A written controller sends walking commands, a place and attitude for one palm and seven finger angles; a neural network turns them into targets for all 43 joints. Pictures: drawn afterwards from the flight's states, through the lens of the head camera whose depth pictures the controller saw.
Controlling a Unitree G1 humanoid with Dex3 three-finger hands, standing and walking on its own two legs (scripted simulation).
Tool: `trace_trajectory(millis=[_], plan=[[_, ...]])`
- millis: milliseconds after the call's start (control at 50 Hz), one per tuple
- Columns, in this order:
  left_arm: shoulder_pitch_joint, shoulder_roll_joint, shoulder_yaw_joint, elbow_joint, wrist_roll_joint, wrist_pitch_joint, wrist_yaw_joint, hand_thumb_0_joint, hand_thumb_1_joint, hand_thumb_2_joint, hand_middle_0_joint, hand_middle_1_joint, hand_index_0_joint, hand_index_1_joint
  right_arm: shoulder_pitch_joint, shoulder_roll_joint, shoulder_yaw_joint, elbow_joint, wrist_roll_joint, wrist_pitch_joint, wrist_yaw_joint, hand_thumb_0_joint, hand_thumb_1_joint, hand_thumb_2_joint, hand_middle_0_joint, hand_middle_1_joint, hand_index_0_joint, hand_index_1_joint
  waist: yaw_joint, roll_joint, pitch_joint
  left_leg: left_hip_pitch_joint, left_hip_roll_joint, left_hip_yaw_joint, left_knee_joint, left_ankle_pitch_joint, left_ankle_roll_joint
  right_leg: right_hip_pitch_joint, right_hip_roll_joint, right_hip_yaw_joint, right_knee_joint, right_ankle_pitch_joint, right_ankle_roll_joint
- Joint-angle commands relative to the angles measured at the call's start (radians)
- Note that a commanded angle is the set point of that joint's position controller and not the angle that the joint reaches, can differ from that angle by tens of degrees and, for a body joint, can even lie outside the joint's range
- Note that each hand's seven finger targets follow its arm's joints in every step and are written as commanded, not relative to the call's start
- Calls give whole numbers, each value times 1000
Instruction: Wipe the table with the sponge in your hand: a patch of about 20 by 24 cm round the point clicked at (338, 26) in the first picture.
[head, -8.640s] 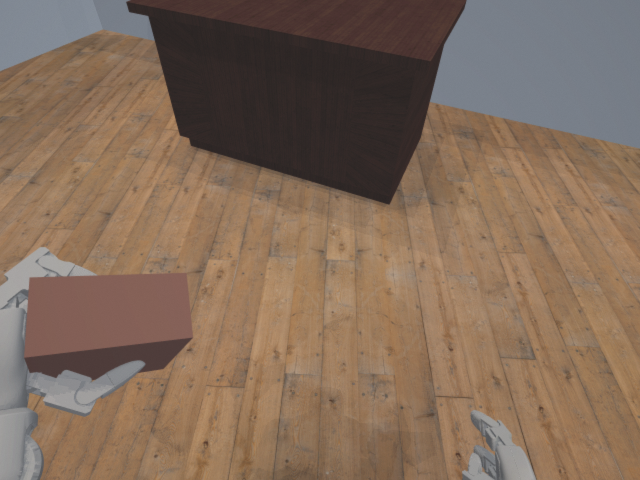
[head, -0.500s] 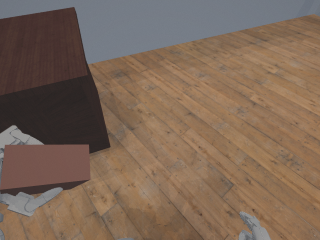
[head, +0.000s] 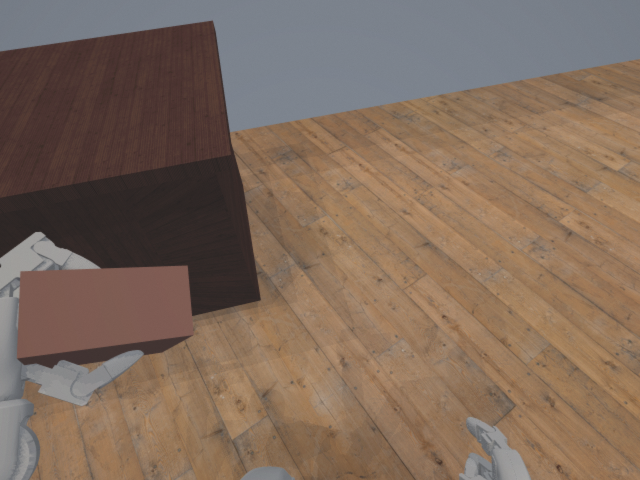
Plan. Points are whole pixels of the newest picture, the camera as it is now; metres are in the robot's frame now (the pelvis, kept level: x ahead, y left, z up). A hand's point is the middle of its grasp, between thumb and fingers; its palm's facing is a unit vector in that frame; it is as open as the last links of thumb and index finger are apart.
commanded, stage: take the last steps up to it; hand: left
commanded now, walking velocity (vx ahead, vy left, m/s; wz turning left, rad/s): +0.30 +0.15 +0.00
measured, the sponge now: (129, 318) +0.23 +0.20 +0.16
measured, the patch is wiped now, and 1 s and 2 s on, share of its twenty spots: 0.00 0.00 0.00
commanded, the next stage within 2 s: come to a stop and stand still in 1.02 s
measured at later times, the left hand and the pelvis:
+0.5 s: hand (86, 211) +0.34 +0.28 +0.19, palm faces +0.30 -0.81 -0.50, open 10.1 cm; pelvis +0.11 +0.07 +0.01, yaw -3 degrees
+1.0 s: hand (73, 149) +0.45 +0.35 +0.19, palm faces +0.37 -0.80 -0.48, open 10.1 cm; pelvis +0.22 +0.13 +0.00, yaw -2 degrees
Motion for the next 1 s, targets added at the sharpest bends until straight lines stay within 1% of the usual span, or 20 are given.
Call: trace_trajectory(millis=[0, 100, 180, 200, 220, 240, 280, 360, 480, 500, 540, 560, 620, 680, 820, 860, 880, 900, 920, 980], plan=[[-22, 205, 158, -204, -16, -77, 26, 0, 100, 1300, -1200, -1600, -1200, -1600, -97, -107, -41, -163, -6, -29, -9, 0, -900, -900, 200, 300, 200, 300, -20, -176, -61, -233, 89, -43, -2, 90, -16, 160, -322, 312, -352, 299, -108], [6, 207, 164, -273, -12, -63, 50, 0, 100, 1300, -1200, -1600, -1200, -1600, -106, -87, -44, -206, -15, -42, -14, 0, -900, -900, 200, 300, 200, 300, 12, -230, -132, 22, 11, 134, -409, 134, 3, 161, -263, 213, -299, 355, -74], [-56, 198, 147, -330, -7, -55, 61, 0, 100, 1300, -1200, -1600, -1200, -1600, -67, -105, -62, -212, -13, -62, -33, 0, -900, -900, 200, 300, 200, 300, -18, -155, -154, 267, -9, 176, -645, 199, 14, 93, -194, 153, -158, 179, -18], [-65, 207, 155, -342, -7, -62, 63, 0, 100, 1300, -1200, -1600, -1200, -1600, -44, -123, -74, -210, -8, -66, -40, 0, -900, -900, 200, 300, 200, 300, -35, -31, -182, 379, 29, 118, -676, 219, 39, 24, -156, 121, -2, 197, 9], [-58, 193, 154, -356, -10, -65, 63, 0, 100, 1300, -1200, -1600, -1200, -1600, -41, -154, -90, -217, -4, -67, -38, 0, -900, -900, 200, 300, 200, 300, -42, 186, -219, 508, 196, -106, -704, 345, 111, -140, -57, 41, 235, 35, 57], [-56, 187, 133, -359, -8, -71, 61, 0, 100, 1300, -1200, -1600, -1200, -1600, -43, -153, -92, -233, 2, -69, -33, 0, -900, -900, 200, 300, 200, 300, -36, 261, -213, 540, 342, -332, -752, 494, 199, -268, 2, 48, 455, -300, 74], [-3, 237, 188, -284, -11, -63, 54, 0, 100, 1300, -1200, -1600, -1200, -1600, -53, -133, -84, -202, -2, -73, -31, 0, -900, -900, 200, 300, 200, 300, -38, 205, -174, 419, 378, -375, -789, 295, 290, -365, -58, 129, 608, -256, 73], [50, 201, 170, -417, -19, -71, 45, 0, 100, 1300, -1200, -1600, -1200, -1600, -68, -118, -76, -189, 7, -100, -20, 0, -900, -900, 200, 300, 200, 300, -20, 192, -155, 346, 261, -104, -759, 414, 211, -300, -69, 55, 380, -128, 87], [90, 198, 182, -260, -28, -27, 46, 0, 100, 1300, -1200, -1600, -1200, -1600, -58, -125, -61, -180, 4, -88, -37, 0, -900, -900, 200, 300, 200, 300, -15, 92, -184, 219, 210, 13, -596, 397, 119, 86, 9, -44, -114, 48, 75], [64, 199, 180, -231, -22, -22, 43, 0, 100, 1300, -1200, -1600, -1200, -1600, -58, -124, -62, -177, 6, -77, -39, 0, -900, -900, 200, 300, 200, 300, -13, -1, -188, 125, 178, 36, -476, 329, 95, 197, -36, 20, -191, 114, 51], [45, 240, 219, -151, -23, -16, 42, 0, 100, 1300, -1200, -1600, -1200, -1600, -90, -101, -53, -213, 5, -65, -31, 0, -900, -900, 200, 300, 200, 300, -2, -364, -169, -276, -18, 80, -17, -116, 16, 375, -411, 649, -318, 296, -125], [3, 232, 207, -171, -38, -24, 37, 0, 100, 1300, -1200, -1600, -1200, -1600, -71, -127, -70, -187, 3, -58, -17, 0, -900, -900, 200, 300, 200, 300, -12, -344, -149, -291, 21, -38, 124, -99, -1, 332, -453, 663, -348, 235, -136], [26, 221, 197, -213, -20, -62, 32, 0, 100, 1300, -1200, -1600, -1200, -1600, -98, -103, -41, -163, -5, -34, -12, 0, -900, -900, 200, 300, 200, 300, -12, -161, -83, -311, 72, -63, 188, 30, -26, 233, -368, 346, -309, 427, -102], [14, 208, 164, -288, -7, -77, 41, 0, 100, 1300, -1200, -1600, -1200, -1600, -93, -105, -44, -174, -12, -31, -12, 0, -900, -900, 200, 300, 200, 300, -24, -174, -127, -160, 84, 0, -98, 72, -17, 182, -319, 170, -268, 570, -71], [19, 226, 196, -354, -3, -60, 73, 0, 100, 1300, -1200, -1600, -1200, -1600, -62, -97, -70, -214, -18, -42, -28, 0, -900, -900, 200, 300, 200, 300, -19, -193, -176, 172, -22, 172, -593, 226, -10, 163, -252, 106, -136, 491, -19], [-2, 214, 184, -388, -9, -74, 72, 0, 100, 1300, -1200, -1600, -1200, -1600, -33, -127, -90, -224, -5, -47, -38, 0, -900, -900, 200, 300, 200, 300, -42, 95, -242, 403, 82, 49, -685, 355, 41, 15, -143, 28, 188, 280, 43], [1, 213, 187, -386, -14, -82, 71, 0, 100, 1300, -1200, -1600, -1200, -1600, -32, -151, -100, -230, -1, -50, -33, 0, -900, -900, 200, 300, 200, 300, -34, 290, -250, 513, 297, -242, -696, 655, 159, -215, -26, 13, 397, -235, 88], [8, 206, 166, -299, -4, -85, 61, 0, 100, 1300, -1200, -1600, -1200, -1600, -4, -150, -103, -236, 7, -57, -20, 0, -900, -900, 200, 300, 200, 300, -33, 194, -219, 426, 343, -337, -727, 636, 219, -262, 3, 72, 541, -360, 70], [8, 245, 201, -294, -13, -81, 55, 0, 100, 1300, -1200, -1600, -1200, -1600, -42, -144, -94, -216, 2, -61, -26, 0, -900, -900, 200, 300, 200, 300, -24, 259, -235, 409, 370, -348, -734, 531, 262, -321, -34, 104, 613, -327, 82], [30, 210, 173, -357, -22, -74, 39, 0, 100, 1300, -1200, -1600, -1200, -1600, -49, -126, -85, -199, 11, -75, -18, 0, -900, -900, 200, 300, 200, 300, -22, 170, -177, 299, 277, -178, -722, 470, 227, -285, -60, 91, 473, -200, 91]])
